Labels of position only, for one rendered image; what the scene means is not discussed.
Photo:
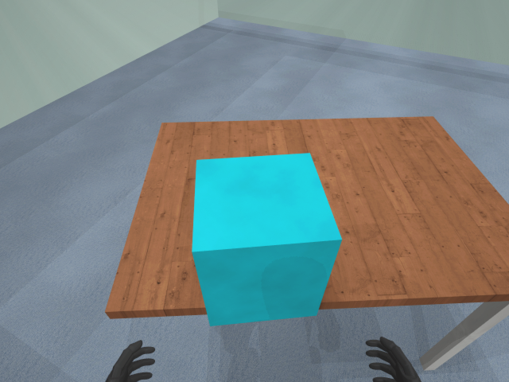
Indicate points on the right robot hand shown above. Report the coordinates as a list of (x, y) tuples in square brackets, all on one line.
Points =
[(400, 367)]

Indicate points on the table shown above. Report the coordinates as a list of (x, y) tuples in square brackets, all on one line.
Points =
[(420, 224)]

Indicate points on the carton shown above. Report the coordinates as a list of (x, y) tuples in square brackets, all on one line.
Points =
[(264, 238)]

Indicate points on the left robot hand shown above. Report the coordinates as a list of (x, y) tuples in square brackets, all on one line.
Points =
[(124, 366)]

